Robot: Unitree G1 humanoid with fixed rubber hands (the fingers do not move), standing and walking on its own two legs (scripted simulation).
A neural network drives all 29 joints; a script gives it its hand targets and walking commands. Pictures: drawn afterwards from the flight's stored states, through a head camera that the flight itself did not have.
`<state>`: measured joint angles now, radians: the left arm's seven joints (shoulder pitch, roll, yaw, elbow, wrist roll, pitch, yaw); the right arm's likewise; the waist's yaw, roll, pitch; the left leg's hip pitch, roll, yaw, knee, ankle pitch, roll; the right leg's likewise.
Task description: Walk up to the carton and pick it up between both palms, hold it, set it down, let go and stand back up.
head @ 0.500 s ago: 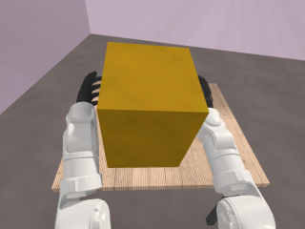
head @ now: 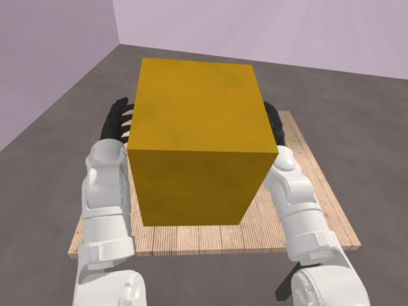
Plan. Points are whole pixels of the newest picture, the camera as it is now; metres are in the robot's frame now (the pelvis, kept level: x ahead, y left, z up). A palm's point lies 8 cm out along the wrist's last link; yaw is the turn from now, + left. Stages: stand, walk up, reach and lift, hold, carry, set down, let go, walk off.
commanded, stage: hold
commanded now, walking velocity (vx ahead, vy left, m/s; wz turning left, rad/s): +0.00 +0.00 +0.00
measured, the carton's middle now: (195, 149) +0.37 +0.01 +0.15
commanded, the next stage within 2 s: none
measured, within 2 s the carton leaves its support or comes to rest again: neither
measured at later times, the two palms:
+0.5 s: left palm (114, 140) +0.35 +0.16 +0.18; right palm (273, 143) +0.35 -0.14 +0.17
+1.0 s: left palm (113, 141) +0.35 +0.16 +0.18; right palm (273, 145) +0.35 -0.13 +0.17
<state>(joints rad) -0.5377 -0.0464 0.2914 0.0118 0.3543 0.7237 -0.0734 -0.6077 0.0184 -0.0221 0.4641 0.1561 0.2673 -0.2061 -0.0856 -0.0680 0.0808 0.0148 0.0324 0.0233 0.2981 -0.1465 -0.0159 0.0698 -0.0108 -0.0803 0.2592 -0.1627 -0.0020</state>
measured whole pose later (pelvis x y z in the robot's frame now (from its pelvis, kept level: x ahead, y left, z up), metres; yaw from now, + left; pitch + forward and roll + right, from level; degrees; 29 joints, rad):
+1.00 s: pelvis +0.00 +0.00 +0.00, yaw +0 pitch -10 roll +0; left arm -0.54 -0.05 0.29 0.00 0.35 0.73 -0.07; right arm -0.61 0.02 -0.02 0.46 0.15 0.26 -0.20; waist -0.09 -0.07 0.08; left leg 0.01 0.03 0.02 0.29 -0.14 -0.02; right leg 0.07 -0.01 -0.08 0.26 -0.16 0.00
